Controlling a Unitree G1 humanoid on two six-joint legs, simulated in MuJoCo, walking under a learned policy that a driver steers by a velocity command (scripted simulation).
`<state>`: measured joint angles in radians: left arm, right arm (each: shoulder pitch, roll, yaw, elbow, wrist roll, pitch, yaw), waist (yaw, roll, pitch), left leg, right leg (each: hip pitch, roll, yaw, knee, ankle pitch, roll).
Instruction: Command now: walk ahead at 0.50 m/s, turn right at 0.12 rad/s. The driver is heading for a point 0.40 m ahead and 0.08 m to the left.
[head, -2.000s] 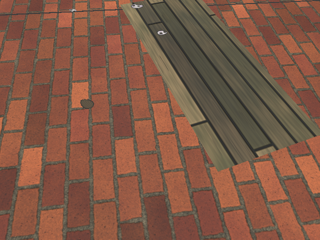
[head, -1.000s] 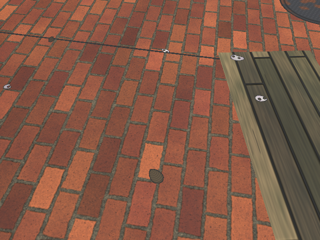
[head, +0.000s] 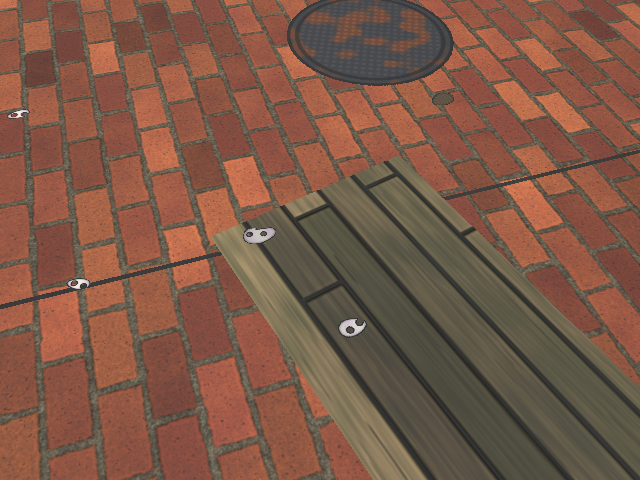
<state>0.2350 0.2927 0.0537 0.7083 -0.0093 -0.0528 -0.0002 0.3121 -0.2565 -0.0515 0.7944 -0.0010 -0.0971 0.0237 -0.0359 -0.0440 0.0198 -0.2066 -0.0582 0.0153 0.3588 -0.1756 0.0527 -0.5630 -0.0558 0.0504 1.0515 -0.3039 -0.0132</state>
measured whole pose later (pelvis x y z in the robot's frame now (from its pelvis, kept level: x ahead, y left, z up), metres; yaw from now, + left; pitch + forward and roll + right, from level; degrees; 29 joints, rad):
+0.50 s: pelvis +0.26 -0.05 +0.00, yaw +7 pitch +1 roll -1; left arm 0.26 0.26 0.06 0.79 0.01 -0.09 -0.02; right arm 0.22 -0.32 -0.06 0.78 0.01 -0.03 -0.01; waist 0.02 0.05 0.04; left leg -0.57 0.06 -0.05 1.00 -0.32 -0.03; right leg -0.21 0.01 -0.08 0.35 -0.17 -0.04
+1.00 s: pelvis +0.37 -0.02 -0.01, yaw +8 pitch +0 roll +0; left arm 0.22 0.25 0.03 0.94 0.02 0.01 0.03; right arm 0.11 -0.21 -0.02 0.85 -0.02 0.01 -0.01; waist 0.01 0.01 0.02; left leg -0.32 -0.02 0.01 0.50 -0.17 0.01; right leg -0.22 -0.04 0.00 0.55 -0.32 0.03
